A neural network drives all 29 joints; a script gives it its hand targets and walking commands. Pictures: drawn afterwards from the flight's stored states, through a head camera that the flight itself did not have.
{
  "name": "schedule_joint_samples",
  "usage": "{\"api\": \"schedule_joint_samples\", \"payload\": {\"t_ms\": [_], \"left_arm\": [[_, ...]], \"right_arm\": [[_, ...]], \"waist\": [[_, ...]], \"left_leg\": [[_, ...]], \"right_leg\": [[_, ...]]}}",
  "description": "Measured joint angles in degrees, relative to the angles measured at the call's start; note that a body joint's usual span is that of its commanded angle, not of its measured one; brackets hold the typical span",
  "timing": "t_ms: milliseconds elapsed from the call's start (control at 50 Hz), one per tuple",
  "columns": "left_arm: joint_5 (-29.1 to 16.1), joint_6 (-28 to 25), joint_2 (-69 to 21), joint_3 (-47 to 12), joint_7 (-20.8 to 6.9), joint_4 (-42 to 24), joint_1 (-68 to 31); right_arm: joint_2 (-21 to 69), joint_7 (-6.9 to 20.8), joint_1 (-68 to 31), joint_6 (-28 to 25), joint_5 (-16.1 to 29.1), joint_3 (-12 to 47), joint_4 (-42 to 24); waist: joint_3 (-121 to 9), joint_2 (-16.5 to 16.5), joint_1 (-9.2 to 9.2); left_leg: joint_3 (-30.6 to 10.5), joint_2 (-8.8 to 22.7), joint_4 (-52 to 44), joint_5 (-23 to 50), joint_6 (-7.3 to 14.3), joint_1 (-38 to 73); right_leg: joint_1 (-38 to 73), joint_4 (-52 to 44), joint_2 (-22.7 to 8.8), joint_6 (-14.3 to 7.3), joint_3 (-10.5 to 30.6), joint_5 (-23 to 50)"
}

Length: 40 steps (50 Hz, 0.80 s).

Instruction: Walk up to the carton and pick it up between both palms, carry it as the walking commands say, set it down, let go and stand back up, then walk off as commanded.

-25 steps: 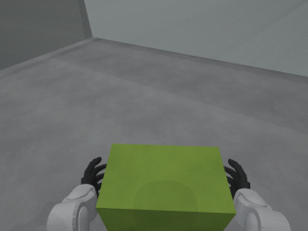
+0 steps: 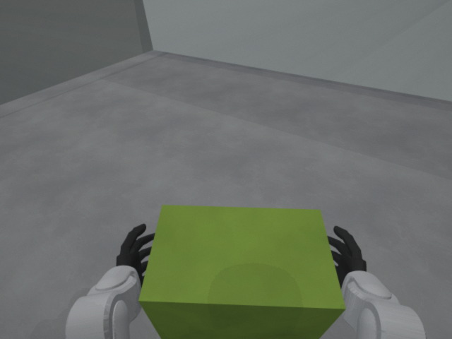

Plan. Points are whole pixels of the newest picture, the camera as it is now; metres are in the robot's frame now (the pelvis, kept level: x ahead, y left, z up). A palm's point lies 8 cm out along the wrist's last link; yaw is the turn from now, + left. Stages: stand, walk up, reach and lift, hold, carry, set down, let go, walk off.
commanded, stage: carry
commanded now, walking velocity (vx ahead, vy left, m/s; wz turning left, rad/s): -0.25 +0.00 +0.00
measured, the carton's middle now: (237, 287) +0.24 +0.01 +0.04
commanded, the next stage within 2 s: none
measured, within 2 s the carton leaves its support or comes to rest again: neither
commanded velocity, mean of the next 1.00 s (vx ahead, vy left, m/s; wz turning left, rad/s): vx -0.23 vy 0.00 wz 0.00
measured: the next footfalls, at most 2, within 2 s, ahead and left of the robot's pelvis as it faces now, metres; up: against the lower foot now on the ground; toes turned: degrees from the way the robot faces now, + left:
left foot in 0.34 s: -0.14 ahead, +0.12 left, +0.00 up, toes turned +6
right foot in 0.66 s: -0.20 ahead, -0.12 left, +0.00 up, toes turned -5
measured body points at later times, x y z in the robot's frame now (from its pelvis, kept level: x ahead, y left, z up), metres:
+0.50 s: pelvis -0.18 +0.00 +0.01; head -0.23 +0.00 +0.46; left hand +0.03 +0.18 +0.09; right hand +0.04 -0.16 +0.09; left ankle -0.18 +0.12 -0.72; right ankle -0.13 -0.11 -0.65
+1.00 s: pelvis -0.37 -0.02 +0.00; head -0.39 -0.03 +0.45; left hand -0.13 +0.13 +0.09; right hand -0.13 -0.20 +0.09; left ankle -0.42 +0.10 -0.71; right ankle -0.24 -0.12 -0.72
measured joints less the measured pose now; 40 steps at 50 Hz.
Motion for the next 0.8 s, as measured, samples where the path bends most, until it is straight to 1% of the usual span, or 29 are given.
{"api": "schedule_joint_samples", "payload": {"t_ms": [20, 40, 60, 80, 120, 140, 180, 220, 260, 300, 320, 340, 360, 380, 420, 440, 480, 520, 560, 580, 600, 640, 660, 680, 700, 720, 740, 780, 800], "left_arm": [[0.3, -0.4, -0.1, -0.4, 0.1, 1.2, -0.5], [0.6, -0.5, 0.0, -1.0, 0.3, 2.2, -0.9], [0.8, -0.4, 0.1, -1.4, 0.3, 3.0, -1.0], [0.7, -0.5, 0.1, -1.5, 0.2, 3.2, -0.6], [0.5, -0.8, 0.0, -1.3, 0.1, 2.5, 0.9], [0.5, -1.1, -0.1, -1.1, 0.0, 1.8, 1.7], [0.4, -1.6, -0.2, -1.0, -0.2, 0.4, 2.8], [0.3, -1.9, -0.3, -1.0, -0.3, -0.5, 3.0], [0.4, -2.2, -0.2, -1.2, -0.5, -1.2, 2.8], [0.5, -2.2, -0.2, -1.5, -0.4, -2.1, 2.5], [0.6, -2.1, -0.2, -1.6, -0.3, -2.6, 2.4], [0.8, -2.1, -0.2, -1.8, -0.3, -3.0, 2.4], [0.7, -1.8, 0.1, -1.6, -0.3, -2.9, 2.2], [0.7, -1.5, 0.2, -1.3, -0.3, -2.4, 2.5], [0.9, -0.8, 0.1, -1.1, 0.0, -1.7, 4.4], [1.0, -0.1, 0.1, -1.1, 0.0, -1.8, 5.1], [1.3, 1.0, -0.3, -0.9, 0.1, -1.9, 5.3], [1.1, 1.1, -0.5, -1.0, 0.2, -2.2, 4.6], [0.6, 0.4, -0.3, -1.1, 0.0, -2.4, 3.8], [0.3, 0.0, -0.2, -1.1, 0.0, -2.6, 3.3], [0.0, -0.3, -0.1, -1.1, 0.0, -2.8, 2.8], [-0.3, -0.4, 0.2, -0.7, 0.0, -2.7, 1.2], [-0.4, -0.6, 0.2, -0.5, -0.1, -2.1, 0.4], [-0.1, -1.1, -0.1, -0.7, -0.1, -0.6, 0.0], [0.3, -1.1, 0.0, -1.1, 0.0, 0.5, -0.3], [0.5, -0.9, 0.0, -1.4, 0.0, 1.5, -0.5], [0.6, -0.6, 0.1, -1.5, -0.1, 2.1, -0.5], [0.5, -0.5, 0.0, -1.3, -0.3, 1.9, 0.5], [0.4, -0.5, 0.0, -1.1, -0.3, 1.3, 1.1]], "right_arm": [[-0.3, 0.0, -0.5, -0.1, 0.3, -0.7, 0.8], [-0.2, 0.0, -0.4, -0.1, 0.5, -1.4, 1.4], [0.0, 0.0, 0.1, -0.2, 0.6, -1.9, 1.5], [0.4, -0.2, 0.8, -0.2, 0.6, -2.2, 1.4], [0.5, -0.5, 1.5, -0.3, 0.8, -1.6, 1.1], [0.5, -0.5, 1.6, -0.4, 0.9, -1.1, 1.0], [0.5, -0.6, 1.7, -0.7, 1.1, -0.6, 0.5], [0.5, -0.6, 1.8, -1.0, 1.4, -0.5, -0.3], [0.5, -0.6, 1.7, -1.3, 1.6, -0.6, -1.1], [0.5, -0.6, 1.5, -1.6, 2.1, -0.8, -1.6], [0.5, -0.6, 1.4, -1.8, 2.4, -1.0, -1.8], [0.5, -0.5, 1.3, -1.8, 2.6, -1.2, -2.0], [0.5, -0.4, 1.2, -2.2, 2.6, -1.0, -1.3], [0.5, -0.4, 1.3, -2.3, 2.4, -0.6, -0.2], [0.6, -0.3, 2.5, -1.9, 2.0, 0.0, 1.8], [0.7, 0.1, 3.2, -1.7, 2.1, 0.3, 2.2], [0.9, 0.5, 4.5, -1.8, 1.8, 0.3, 2.3], [1.0, 0.6, 4.9, -2.1, 1.7, 0.1, 1.3], [0.9, 0.6, 4.0, -1.7, 1.4, 0.0, -0.3], [0.8, 0.6, 3.5, -1.5, 1.2, -0.1, -1.0], [0.7, 0.6, 2.9, -1.4, 1.0, -0.1, -1.6], [0.6, 0.7, 1.8, -1.5, 0.7, 0.0, -2.1], [0.3, 0.6, 1.2, -1.6, 0.5, 0.0, -1.8], [-0.1, 0.6, 0.7, -1.4, 0.5, -0.4, -1.0], [-0.2, 0.6, 0.7, -1.3, 0.6, -0.9, -0.2], [0.0, 0.5, 1.1, -1.2, 0.7, -1.3, 0.4], [0.4, 0.4, 1.5, -1.1, 0.6, -1.7, 0.5], [0.7, -0.1, 2.3, -0.9, 0.7, -1.4, 0.4], [0.7, -0.3, 2.6, -1.0, 0.9, -1.0, 0.2]], "waist": [[0.9, 1.2, -0.08], [1.8, 1.5, -0.68], [2.6, 1.1, -1.39], [3.2, 0.6, -1.95], [3.7, -0.5, -2.31], [3.8, -0.9, -2.46], [3.6, -1.3, -2.92], [3.0, -1.7, -3.32], [2.0, -2.4, -3.3], [1.2, -3.2, -2.83], [0.9, -3.6, -2.63], [0.6, -3.7, -2.64], [0.7, -4.9, -2.86], [0.8, -5.8, -2.88], [0.4, -4.5, -2.53], [0.4, -3.7, -2.36], [0.9, -2.5, -1.9], [1.4, -2.1, -1.26], [1.5, -1.7, -0.71], [1.5, -1.5, -0.51], [1.5, -1.1, -0.37], [1.4, -0.6, -0.19], [1.3, 0.0, 0.08], [1.6, 1.7, 0.15], [2.1, 2.3, -0.32], [2.6, 2.0, -0.97], [3.2, 1.3, -1.56], [4.2, 0.3, -2.46], [4.4, -0.3, -2.76]], "left_leg": [[-1.1, 0.4, 2.0, -2.7, 0.0, -1.2], [-2.5, -0.4, 5.9, -6.9, 0.1, -2.7], [-3.7, -1.8, 11.0, -10.1, 0.4, -4.3], [-4.5, -2.8, 16.4, -11.4, 0.6, -5.7], [-5.0, -4.1, 24.9, -11.6, 0.7, -7.6], [-5.2, -4.3, 27.6, -10.9, 0.8, -7.9], [-5.1, -4.2, 28.6, -8.9, 0.6, -7.1], [-4.4, -3.8, 24.6, -8.2, 0.4, -4.8], [-3.4, -3.8, 18.7, -8.9, 0.4, -1.7], [-2.4, -4.1, 10.0, -10.5, 0.6, 2.7], [-1.8, -4.4, 3.6, -10.2, 0.9, 5.7], [-1.3, -4.4, -3.2, -8.7, 1.1, 8.8], [-0.9, -5.1, -5.8, -4.9, 1.3, 9.5], [-0.8, -5.6, -5.6, -3.7, 1.6, 9.3], [-1.2, -4.3, -4.4, -4.0, 1.8, 9.0], [-1.5, -3.4, -4.1, -4.0, 1.7, 8.9], [-2.1, -2.2, -4.1, -3.3, 1.6, 8.7], [-2.2, -1.5, -4.1, -1.9, 1.2, 7.6], [-1.8, -1.3, -3.8, -0.8, 1.1, 5.8], [-1.4, -1.2, -3.6, -0.2, 1.1, 4.9], [-1.1, -1.0, -3.2, 0.3, 1.0, 3.9], [-0.5, -0.9, -2.1, 1.0, 0.7, 1.6], [-0.2, -0.5, -1.2, 1.2, 0.4, 0.3], [-1.2, 0.1, 0.0, 0.6, 0.1, -0.7], [-2.4, -0.5, 3.2, -3.9, 0.0, -2.0], [-3.5, -1.9, 8.3, -8.2, 0.1, -3.7], [-4.2, -3.1, 14.4, -10.5, 0.2, -5.3], [-4.9, -4.2, 24.5, -10.6, 0.2, -7.4], [-4.9, -4.3, 27.4, -10.0, 0.1, -7.7]], "right_leg": [[-0.8, 0.2, 0.9, -1.1, -0.1, 0.5], [-1.5, 0.8, 0.7, -1.9, -0.6, 2.3], [-2.0, 1.1, 0.0, -2.4, -1.1, 4.2], [-2.0, 0.7, -0.6, -2.6, -1.2, 5.2], [-3.0, -0.3, -1.3, -2.8, -0.5, 6.8], [-3.7, -1.0, -1.4, -2.7, -0.1, 7.9], [-4.8, -2.7, -1.4, -2.7, 0.1, 10.4], [-6.0, -4.3, -1.6, -2.8, -0.3, 12.6], [-7.6, -5.9, -1.8, -2.8, -0.7, 14.9], [-8.9, -7.4, -1.7, -2.7, -0.9, 17.2], [-9.6, -7.9, -1.7, -2.6, -0.9, 18.3], [-10.3, -8.1, -1.6, -2.5, -1.2, 19.1], [-10.9, -7.7, -2.4, -2.2, -1.1, 19.6], [-11.2, -6.4, -2.7, -1.0, -0.5, 16.1], [-13.0, 2.5, -1.4, 0.8, -0.3, 4.6], [-14.0, 9.3, -0.6, 1.3, -0.1, 1.5], [-15.0, 21.0, 0.5, 1.5, 0.4, -0.2], [-14.0, 25.8, 0.8, 1.9, 0.8, -0.4], [-11.5, 24.1, 0.4, 1.9, 0.6, -1.0], [-9.5, 20.8, 0.1, 1.8, 0.3, -1.2], [-7.0, 16.2, -0.1, 1.7, -0.1, -1.4], [-0.7, 3.4, -0.3, 1.5, -0.4, 1.0], [1.0, -1.3, 0.1, 0.2, -0.3, 1.3], [0.5, -1.9, 1.1, -1.2, -0.4, 2.3], [-0.3, -1.6, 1.3, -2.0, -0.5, 3.6], [-0.8, -1.3, 0.6, -2.4, -0.6, 4.8], [-1.1, -1.3, -0.1, -2.6, -0.6, 5.8], [-1.6, -2.4, -0.8, -2.7, -0.5, 7.9], [-2.1, -3.0, -1.1, -2.8, -0.4, 9.0]]}}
